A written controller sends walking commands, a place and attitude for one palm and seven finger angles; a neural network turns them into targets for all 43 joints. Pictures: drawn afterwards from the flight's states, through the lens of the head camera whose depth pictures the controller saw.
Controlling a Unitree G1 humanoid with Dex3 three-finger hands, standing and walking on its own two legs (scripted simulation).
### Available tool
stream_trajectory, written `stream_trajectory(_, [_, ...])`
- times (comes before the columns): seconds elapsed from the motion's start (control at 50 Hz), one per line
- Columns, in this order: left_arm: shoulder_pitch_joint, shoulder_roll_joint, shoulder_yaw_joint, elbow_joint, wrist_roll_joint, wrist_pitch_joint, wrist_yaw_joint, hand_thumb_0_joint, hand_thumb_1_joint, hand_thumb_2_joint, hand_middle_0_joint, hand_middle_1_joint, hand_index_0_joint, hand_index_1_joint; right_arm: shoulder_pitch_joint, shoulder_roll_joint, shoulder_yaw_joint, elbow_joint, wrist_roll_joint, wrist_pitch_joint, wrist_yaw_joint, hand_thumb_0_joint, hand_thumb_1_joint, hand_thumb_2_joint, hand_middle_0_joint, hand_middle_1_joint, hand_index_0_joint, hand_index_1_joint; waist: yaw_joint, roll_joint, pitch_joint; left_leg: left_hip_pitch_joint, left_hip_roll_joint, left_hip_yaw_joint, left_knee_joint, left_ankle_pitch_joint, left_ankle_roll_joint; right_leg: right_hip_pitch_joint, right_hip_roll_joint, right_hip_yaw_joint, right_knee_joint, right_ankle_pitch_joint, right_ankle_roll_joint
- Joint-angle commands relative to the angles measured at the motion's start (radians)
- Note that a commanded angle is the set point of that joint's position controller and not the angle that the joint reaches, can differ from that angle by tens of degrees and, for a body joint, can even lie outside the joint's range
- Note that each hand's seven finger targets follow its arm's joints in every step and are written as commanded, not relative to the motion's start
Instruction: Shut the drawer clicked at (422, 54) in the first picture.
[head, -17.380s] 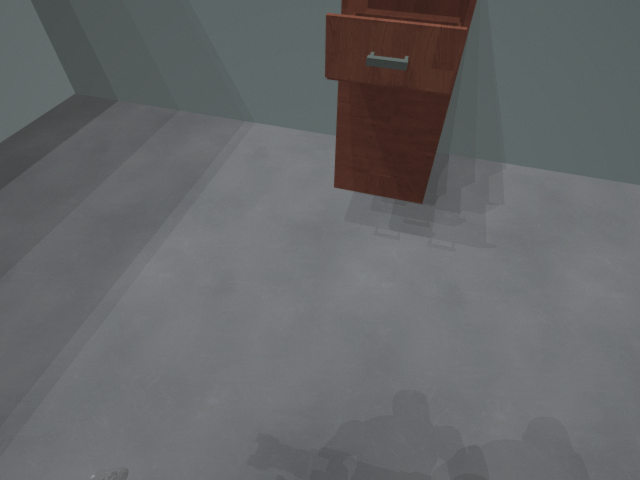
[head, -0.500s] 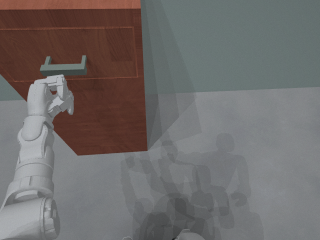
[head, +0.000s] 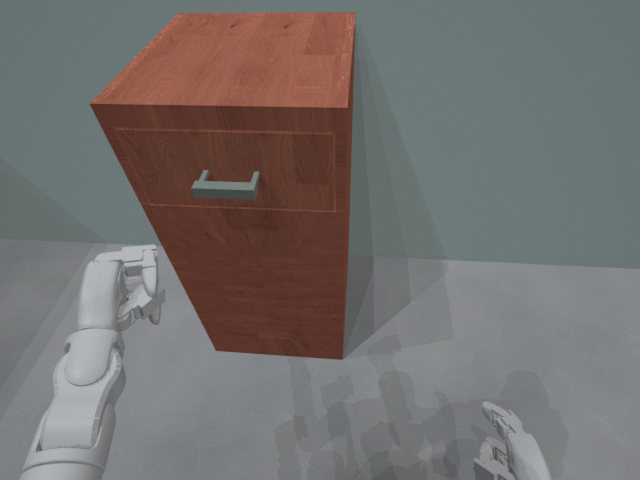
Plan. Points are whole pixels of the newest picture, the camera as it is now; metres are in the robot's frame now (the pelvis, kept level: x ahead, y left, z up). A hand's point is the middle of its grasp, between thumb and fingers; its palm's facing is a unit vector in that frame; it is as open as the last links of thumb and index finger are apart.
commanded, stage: draw the hand back to the body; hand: left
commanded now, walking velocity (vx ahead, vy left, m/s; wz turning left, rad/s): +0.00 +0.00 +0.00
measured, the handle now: (227, 182) +0.61 +0.23 +0.02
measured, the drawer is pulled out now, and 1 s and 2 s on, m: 0.00 0.00 0.00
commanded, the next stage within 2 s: step back with the hand held close in 0.66 s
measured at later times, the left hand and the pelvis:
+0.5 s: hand (70, 369) +0.18 +0.23 +0.16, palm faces +0.38 -0.83 -0.41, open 3.2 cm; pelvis +0.00 -0.01 +0.01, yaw +0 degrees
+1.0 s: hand (59, 368) +0.18 +0.24 +0.17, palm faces +0.35 -0.81 -0.47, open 3.2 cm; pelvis -0.02 +0.00 +0.01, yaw +0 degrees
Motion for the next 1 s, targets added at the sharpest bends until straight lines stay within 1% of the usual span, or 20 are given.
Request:
stream_trajectory(0.0, [-0.205,0.212,0.102,-0.332,0.013,-0.057,0.051,0.000,0.900,0.900,-1.400,-1.600,-1.400,-1.600,-0.103,-0.101,-0.034,-0.131,-0.007,-0.058,-0.013,0.000,-0.900,-0.900,0.200,0.300,0.200,0.300,-0.003,-0.007,-0.132,0.094,0.026,-0.052,-0.126,0.259,0.002,0.153,-0.023,0.067,-0.120,0.234,-0.004])
stream_trajectory(0.06, [-0.108,0.185,0.095,-0.422,0.017,-0.062,0.058,0.000,0.900,0.900,-1.400,-1.600,-1.400,-1.600,-0.110,-0.088,-0.031,-0.134,-0.015,-0.075,-0.009,0.000,-0.900,-0.900,0.200,0.300,0.200,0.300,0.004,0.044,-0.133,0.146,0.026,-0.053,-0.150,0.327,-0.006,0.193,-0.022,0.058,-0.130,0.277,-0.006])
stream_trajectory(0.12, [0.019,0.176,0.105,-0.461,0.015,-0.061,0.056,0.000,0.900,0.900,-1.400,-1.600,-1.400,-1.600,-0.120,-0.086,-0.032,-0.138,-0.022,-0.083,-0.001,0.000,-0.900,-0.900,0.200,0.300,0.200,0.300,0.015,-0.021,-0.085,0.148,0.029,-0.059,-0.168,0.339,-0.006,0.204,-0.015,0.053,-0.151,0.278,-0.003])
stream_trajectory(0.16, [0.066,0.176,0.118,-0.509,0.016,-0.062,0.055,0.000,0.900,0.900,-1.400,-1.600,-1.400,-1.600,-0.123,-0.085,-0.035,-0.139,-0.025,-0.086,0.003,0.000,-0.900,-0.900,0.200,0.300,0.200,0.300,0.015,-0.005,-0.064,0.153,0.028,-0.055,-0.173,0.332,-0.007,0.206,-0.016,0.054,-0.162,0.273,-0.003])
stream_trajectory(0.22, [0.174,0.184,0.149,-0.555,0.014,-0.063,0.054,0.000,0.900,0.900,-1.400,-1.600,-1.400,-1.600,-0.127,-0.084,-0.039,-0.142,-0.029,-0.089,0.007,0.000,-0.900,-0.900,0.200,0.300,0.200,0.300,0.024,-0.043,-0.045,0.144,0.029,-0.057,-0.176,0.333,-0.005,0.220,-0.015,0.055,-0.169,0.277,-0.002])
stream_trajectory(0.26, [0.221,0.197,0.175,-0.627,0.014,-0.070,0.055,0.000,0.900,0.900,-1.400,-1.600,-1.400,-1.600,-0.124,-0.080,-0.043,-0.147,-0.033,-0.094,0.009,0.000,-0.900,-0.900,0.200,0.300,0.200,0.300,0.029,-0.015,-0.075,0.158,0.026,-0.050,-0.167,0.349,-0.003,0.236,-0.020,0.060,-0.166,0.299,-0.001])
stream_trajectory(0.32, [0.330,0.196,0.194,-0.675,0.011,-0.073,0.055,0.000,0.900,0.900,-1.400,-1.600,-1.400,-1.600,-0.126,-0.074,-0.047,-0.148,-0.035,-0.100,0.013,0.000,-0.900,-0.900,0.200,0.300,0.200,0.300,0.032,-0.027,-0.045,0.151,0.027,-0.046,-0.159,0.345,0.000,0.227,-0.022,0.066,-0.177,0.302,0.001])
stream_trajectory(0.46, [0.481,0.211,0.241,-0.819,0.013,-0.091,0.068,0.000,0.900,0.900,-1.400,-1.600,-1.400,-1.600,-0.121,-0.067,-0.053,-0.157,-0.034,-0.138,0.004,0.000,-0.900,-0.900,0.200,0.300,0.200,0.300,0.042,-0.003,-0.011,0.142,0.030,-0.054,-0.151,0.291,-0.002,0.193,-0.020,0.067,-0.188,0.238,0.001])
stream_trajectory(0.54, [0.434,0.172,0.202,-0.754,0.020,-0.093,0.068,0.000,0.900,0.900,-1.400,-1.600,-1.400,-1.600,-0.109,-0.071,-0.057,-0.138,-0.031,-0.144,-0.004,0.000,-0.900,-0.900,0.200,0.300,0.200,0.300,0.021,-0.038,0.074,0.126,0.030,-0.056,-0.157,0.212,0.003,0.128,-0.019,0.067,-0.211,0.144,0.004])
stream_trajectory(0.62, [0.428,0.182,0.211,-0.756,0.022,-0.101,0.073,0.000,0.900,0.900,-1.400,-1.600,-1.400,-1.600,-0.107,-0.070,-0.056,-0.134,-0.035,-0.155,-0.011,0.000,-0.900,-0.900,0.200,0.300,0.200,0.300,0.029,-0.012,0.040,0.134,0.026,-0.058,-0.155,0.203,0.005,0.144,-0.025,0.072,-0.205,0.135,0.002])
stream_trajectory(0.66, [0.437,0.188,0.219,-0.769,0.021,-0.106,0.076,0.000,0.900,0.900,-1.400,-1.600,-1.400,-1.600,-0.110,-0.068,-0.056,-0.136,-0.036,-0.161,-0.012,0.000,-0.900,-0.900,0.200,0.300,0.200,0.300,0.036,-0.030,0.011,0.138,0.026,-0.058,-0.152,0.218,0.006,0.163,-0.026,0.072,-0.198,0.153,0.003])
stream_trajectory(0.74, [0.440,0.190,0.223,-0.786,0.023,-0.111,0.078,0.000,0.900,0.900,-1.400,-1.600,-1.400,-1.600,-0.112,-0.064,-0.053,-0.135,-0.035,-0.171,-0.008,0.000,-0.900,-0.900,0.200,0.300,0.200,0.300,0.039,0.018,0.019,0.129,0.027,-0.060,-0.157,0.224,-0.002,0.172,-0.026,0.075,-0.192,0.163,-0.001])
stream_trajectory(0.76, [0.445,0.196,0.229,-0.786,0.023,-0.110,0.080,0.000,0.900,0.900,-1.400,-1.600,-1.400,-1.600,-0.111,-0.063,-0.052,-0.135,-0.036,-0.172,-0.008,0.000,-0.900,-0.900,0.200,0.300,0.200,0.300,0.041,0.004,0.017,0.126,0.027,-0.062,-0.157,0.236,-0.002,0.179,-0.025,0.072,-0.186,0.178,-0.002])
stream_trajectory(0.78, [0.319,0.335,0.381,-0.877,0.019,-0.162,0.088,0.000,0.900,0.900,-1.400,-1.600,-1.400,-1.600,-0.085,-0.083,-0.057,-0.169,-0.033,-0.148,-0.003,0.000,-0.900,-0.900,0.200,0.300,0.200,0.300,0.000,-0.053,0.089,0.040,0.046,-0.082,-0.130,0.161,0.018,0.084,-0.085,0.199,-0.242,0.214,0.000])
stream_trajectory(0.8, [0.326,0.330,0.384,-0.830,0.023,-0.181,0.085,0.000,0.900,0.900,-1.400,-1.600,-1.400,-1.600,-0.074,-0.063,-0.057,-0.153,-0.034,-0.137,-0.005,0.000,-0.900,-0.900,0.200,0.300,0.200,0.300,-0.005,-0.077,0.099,0.030,0.039,-0.096,-0.111,0.130,0.014,0.068,-0.115,0.213,-0.259,0.202,-0.013])
stream_trajectory(0.82, [0.453,0.244,0.327,-0.744,0.026,-0.176,0.079,0.000,0.900,0.900,-1.400,-1.600,-1.400,-1.600,-0.069,-0.062,-0.063,-0.140,-0.039,-0.124,-0.004,0.000,-0.900,-0.900,0.200,0.300,0.200,0.300,-0.011,-0.102,0.074,0.048,0.043,-0.090,-0.092,0.150,0.012,0.058,-0.129,0.204,-0.253,0.216,-0.016])
stream_trajectory(0.84, [0.517,0.190,0.281,-0.721,0.028,-0.173,0.071,0.000,0.900,0.900,-1.400,-1.600,-1.400,-1.600,-0.073,-0.065,-0.066,-0.146,-0.040,-0.112,0.000,0.000,-0.900,-0.900,0.200,0.300,0.200,0.300,-0.014,-0.068,0.048,0.063,0.046,-0.080,-0.087,0.184,0.014,0.053,-0.132,0.190,-0.237,0.251,-0.012])
stream_trajectory(0.86, [0.539,0.175,0.262,-0.737,0.031,-0.175,0.068,0.000,0.900,0.900,-1.400,-1.600,-1.400,-1.600,-0.074,-0.074,-0.070,-0.151,-0.042,-0.104,0.003,0.000,-0.900,-0.900,0.200,0.300,0.200,0.300,-0.016,-0.044,0.011,0.061,0.052,-0.079,-0.097,0.211,0.013,0.074,-0.127,0.170,-0.213,0.272,-0.007])
stream_trajectory(0.9, [0.576,0.178,0.261,-0.762,0.030,-0.178,0.069,0.000,0.900,0.900,-1.400,-1.600,-1.400,-1.600,-0.086,-0.082,-0.078,-0.164,-0.042,-0.092,0.000,0.000,-0.900,-0.900,0.200,0.300,0.200,0.300,-0.011,-0.018,-0.037,0.046,0.064,-0.087,-0.116,0.279,0.013,0.114,-0.114,0.139,-0.166,0.332,0.002])
stream_trajectory(0.98, [0.627,0.223,0.307,-0.814,0.032,-0.177,0.082,0.000,0.900,0.900,-1.400,-1.600,-1.400,-1.600,-0.090,-0.079,-0.091,-0.190,-0.035,-0.063,-0.005,0.000,-0.900,-0.900,0.200,0.300,0.200,0.300,-0.009,-0.054,-0.125,0.022,0.079,-0.099,-0.111,0.385,0.009,0.166,-0.106,0.118,-0.092,0.433,0.009])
